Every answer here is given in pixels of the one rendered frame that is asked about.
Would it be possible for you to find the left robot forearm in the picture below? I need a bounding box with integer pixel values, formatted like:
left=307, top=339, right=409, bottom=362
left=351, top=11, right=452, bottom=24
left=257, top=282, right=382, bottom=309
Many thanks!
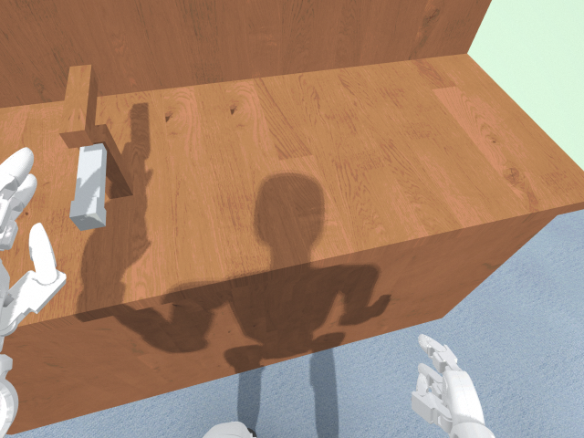
left=0, top=354, right=18, bottom=438

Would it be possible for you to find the counter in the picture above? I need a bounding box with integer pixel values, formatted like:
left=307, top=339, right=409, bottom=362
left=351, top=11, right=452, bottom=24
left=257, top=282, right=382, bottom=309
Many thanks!
left=0, top=0, right=584, bottom=435

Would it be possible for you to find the robot right hand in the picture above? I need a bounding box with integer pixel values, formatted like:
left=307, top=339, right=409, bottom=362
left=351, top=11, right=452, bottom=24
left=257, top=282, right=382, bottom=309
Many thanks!
left=412, top=334, right=485, bottom=437

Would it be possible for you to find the tap lever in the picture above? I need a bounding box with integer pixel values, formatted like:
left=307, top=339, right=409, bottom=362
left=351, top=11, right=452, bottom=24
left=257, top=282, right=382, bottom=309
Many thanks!
left=69, top=143, right=107, bottom=231

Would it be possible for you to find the robot left hand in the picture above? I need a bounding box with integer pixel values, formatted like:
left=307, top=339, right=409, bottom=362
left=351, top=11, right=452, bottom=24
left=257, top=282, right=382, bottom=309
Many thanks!
left=0, top=147, right=67, bottom=352

